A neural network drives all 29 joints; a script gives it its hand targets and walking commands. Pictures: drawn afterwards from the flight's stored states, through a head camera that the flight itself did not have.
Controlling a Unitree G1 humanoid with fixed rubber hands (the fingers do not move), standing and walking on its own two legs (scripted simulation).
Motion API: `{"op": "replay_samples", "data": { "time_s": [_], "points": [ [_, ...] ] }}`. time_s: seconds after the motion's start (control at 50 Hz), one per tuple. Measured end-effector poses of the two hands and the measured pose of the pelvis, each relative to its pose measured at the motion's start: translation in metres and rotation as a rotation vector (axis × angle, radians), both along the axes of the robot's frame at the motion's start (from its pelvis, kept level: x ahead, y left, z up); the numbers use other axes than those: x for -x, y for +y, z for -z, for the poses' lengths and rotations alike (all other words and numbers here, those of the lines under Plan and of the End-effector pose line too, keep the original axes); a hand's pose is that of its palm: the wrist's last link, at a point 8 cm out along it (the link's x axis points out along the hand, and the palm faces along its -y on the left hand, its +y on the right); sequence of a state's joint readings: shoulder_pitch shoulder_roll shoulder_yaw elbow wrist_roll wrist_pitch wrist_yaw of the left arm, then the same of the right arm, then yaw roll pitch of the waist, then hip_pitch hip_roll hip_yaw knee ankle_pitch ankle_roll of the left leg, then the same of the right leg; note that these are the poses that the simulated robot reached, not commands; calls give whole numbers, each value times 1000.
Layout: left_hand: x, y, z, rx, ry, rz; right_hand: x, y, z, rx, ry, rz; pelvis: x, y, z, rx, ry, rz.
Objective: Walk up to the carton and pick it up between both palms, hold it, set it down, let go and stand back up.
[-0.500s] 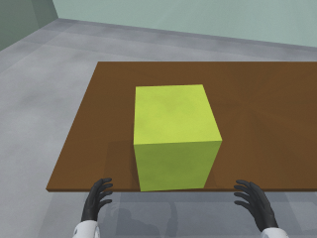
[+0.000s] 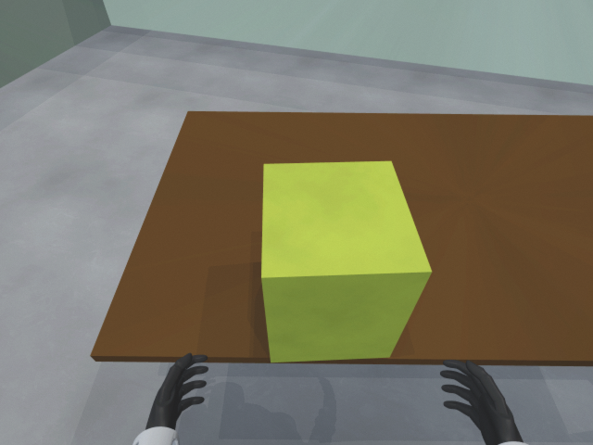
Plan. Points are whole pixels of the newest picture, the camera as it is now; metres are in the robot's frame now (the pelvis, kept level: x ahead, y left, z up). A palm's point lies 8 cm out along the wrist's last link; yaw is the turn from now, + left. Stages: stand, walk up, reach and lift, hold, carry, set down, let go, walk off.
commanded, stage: set down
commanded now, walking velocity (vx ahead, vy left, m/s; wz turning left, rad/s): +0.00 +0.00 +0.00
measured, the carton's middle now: (329, 264) +0.38 +0.00 +0.00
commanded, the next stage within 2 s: let go in 1.02 s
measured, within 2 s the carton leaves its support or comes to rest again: neither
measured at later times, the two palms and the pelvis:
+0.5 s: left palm (164, 424) +0.15 +0.21 -0.06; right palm (496, 443) +0.16 -0.22 -0.06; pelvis +0.00 +0.00 +0.00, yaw +0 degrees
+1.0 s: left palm (157, 422) +0.16 +0.23 -0.08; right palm out of the picture +0.15 -0.22 -0.08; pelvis +0.00 +0.00 +0.00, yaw +0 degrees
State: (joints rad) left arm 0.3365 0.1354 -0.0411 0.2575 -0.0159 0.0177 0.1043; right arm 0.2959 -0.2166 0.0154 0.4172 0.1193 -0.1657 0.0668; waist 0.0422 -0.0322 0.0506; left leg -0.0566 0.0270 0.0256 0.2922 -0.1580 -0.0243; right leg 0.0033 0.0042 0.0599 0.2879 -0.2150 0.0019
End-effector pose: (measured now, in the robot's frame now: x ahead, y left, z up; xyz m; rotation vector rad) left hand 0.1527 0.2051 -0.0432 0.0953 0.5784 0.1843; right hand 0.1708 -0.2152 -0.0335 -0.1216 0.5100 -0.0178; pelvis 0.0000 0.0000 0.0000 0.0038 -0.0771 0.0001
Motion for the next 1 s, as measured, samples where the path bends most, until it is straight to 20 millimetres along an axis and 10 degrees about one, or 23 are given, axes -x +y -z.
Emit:
{"op": "replay_samples", "data": {
  "time_s": [1.0],
  "points": [
    [-4, 24, 39, -29, 257, 87, 18, -3, 45, 89, 185, 38, 1, 3, 3, 5, -1, -3]
  ]
}}
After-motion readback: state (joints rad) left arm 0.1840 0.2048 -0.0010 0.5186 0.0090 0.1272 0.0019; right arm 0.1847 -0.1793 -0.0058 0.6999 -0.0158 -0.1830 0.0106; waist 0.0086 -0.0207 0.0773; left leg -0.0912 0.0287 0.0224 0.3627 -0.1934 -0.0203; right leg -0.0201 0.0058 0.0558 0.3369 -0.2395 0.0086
